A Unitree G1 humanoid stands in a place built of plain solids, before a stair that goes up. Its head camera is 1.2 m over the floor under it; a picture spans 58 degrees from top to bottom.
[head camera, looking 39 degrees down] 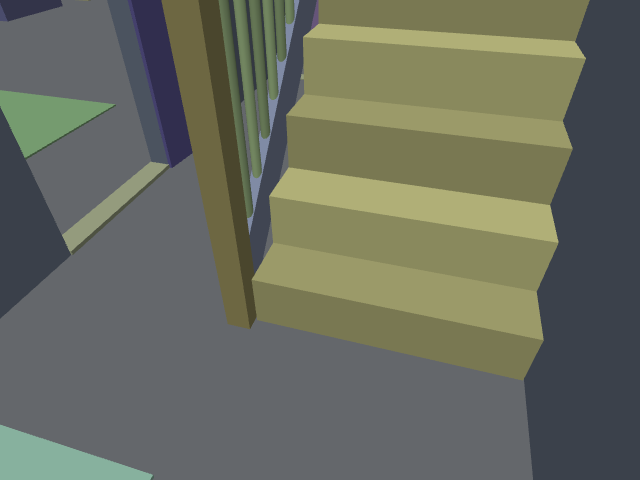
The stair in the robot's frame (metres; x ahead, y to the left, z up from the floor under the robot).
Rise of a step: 0.20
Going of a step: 0.20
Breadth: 0.90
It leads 16 degrees to the right of straight ahead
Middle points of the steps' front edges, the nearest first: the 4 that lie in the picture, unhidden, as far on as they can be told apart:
0.90 -0.21 0.20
1.10 -0.26 0.40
1.29 -0.32 0.60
1.48 -0.37 0.80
